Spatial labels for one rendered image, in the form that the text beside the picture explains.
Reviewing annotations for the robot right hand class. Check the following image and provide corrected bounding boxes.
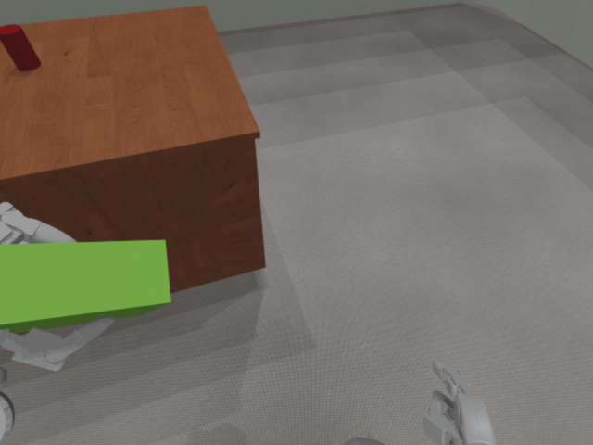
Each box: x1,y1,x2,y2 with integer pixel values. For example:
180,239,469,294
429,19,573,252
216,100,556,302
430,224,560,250
423,360,496,445

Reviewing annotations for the robot left hand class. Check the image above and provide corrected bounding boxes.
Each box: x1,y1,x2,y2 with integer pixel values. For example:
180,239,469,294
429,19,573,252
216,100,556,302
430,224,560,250
0,202,116,371

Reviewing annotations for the sponge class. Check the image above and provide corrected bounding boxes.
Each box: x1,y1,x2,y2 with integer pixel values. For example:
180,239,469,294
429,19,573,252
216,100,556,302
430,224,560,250
0,240,171,334

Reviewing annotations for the table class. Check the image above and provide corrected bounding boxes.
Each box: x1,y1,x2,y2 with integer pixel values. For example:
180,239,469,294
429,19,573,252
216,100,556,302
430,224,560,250
0,6,266,335

